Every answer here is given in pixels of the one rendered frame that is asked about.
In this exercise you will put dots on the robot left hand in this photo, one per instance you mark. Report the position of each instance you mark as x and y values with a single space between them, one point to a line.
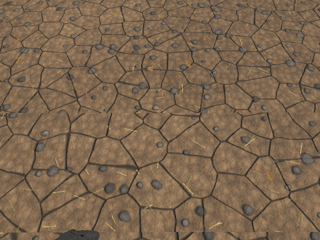
79 235

